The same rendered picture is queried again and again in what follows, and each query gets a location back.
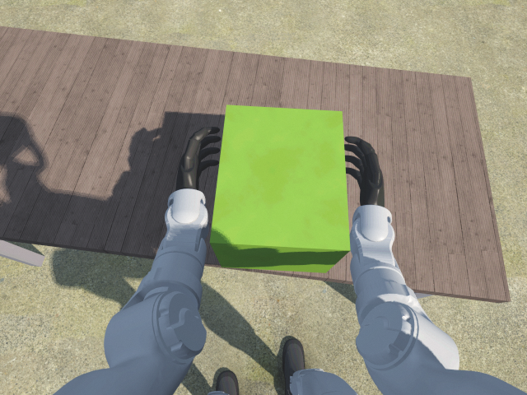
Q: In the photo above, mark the right robot hand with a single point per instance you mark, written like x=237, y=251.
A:
x=370, y=177

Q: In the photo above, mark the robot right shin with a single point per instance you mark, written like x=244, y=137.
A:
x=300, y=374

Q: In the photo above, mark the left robot hand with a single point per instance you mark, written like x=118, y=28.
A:
x=191, y=166

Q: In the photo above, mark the left robot upper arm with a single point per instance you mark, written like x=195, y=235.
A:
x=149, y=347

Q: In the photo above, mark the robot left forearm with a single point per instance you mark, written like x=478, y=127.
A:
x=180, y=259

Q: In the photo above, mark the robot right thigh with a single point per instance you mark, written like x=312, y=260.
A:
x=322, y=383

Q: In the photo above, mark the right robot upper arm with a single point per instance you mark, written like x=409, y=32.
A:
x=406, y=354

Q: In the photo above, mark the robot right forearm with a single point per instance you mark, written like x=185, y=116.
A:
x=375, y=273

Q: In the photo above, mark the table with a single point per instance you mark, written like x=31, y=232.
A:
x=92, y=131

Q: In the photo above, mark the carton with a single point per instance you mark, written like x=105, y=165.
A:
x=281, y=197

